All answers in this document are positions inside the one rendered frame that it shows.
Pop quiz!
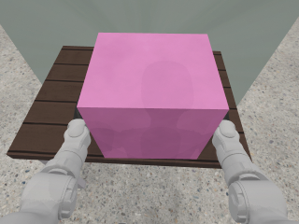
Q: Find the robot left forearm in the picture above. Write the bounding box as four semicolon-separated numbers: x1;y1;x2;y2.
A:
20;119;92;210

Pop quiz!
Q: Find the carton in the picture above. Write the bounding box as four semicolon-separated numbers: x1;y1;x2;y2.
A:
77;33;229;160

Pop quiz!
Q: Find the table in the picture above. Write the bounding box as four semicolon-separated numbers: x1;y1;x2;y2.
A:
6;46;252;189

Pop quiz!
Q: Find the robot left hand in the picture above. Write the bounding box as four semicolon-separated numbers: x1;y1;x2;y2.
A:
73;94;83;119

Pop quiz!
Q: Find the robot left upper arm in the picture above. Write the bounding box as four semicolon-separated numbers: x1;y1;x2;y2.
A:
0;172;78;224

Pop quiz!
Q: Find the robot right upper arm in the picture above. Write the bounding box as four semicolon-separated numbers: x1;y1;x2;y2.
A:
228;180;299;224

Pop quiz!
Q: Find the robot right hand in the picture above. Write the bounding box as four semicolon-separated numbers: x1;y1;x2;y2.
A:
223;111;230;121

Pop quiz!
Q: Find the robot right forearm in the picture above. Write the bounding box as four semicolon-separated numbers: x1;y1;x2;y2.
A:
212;119;288;217

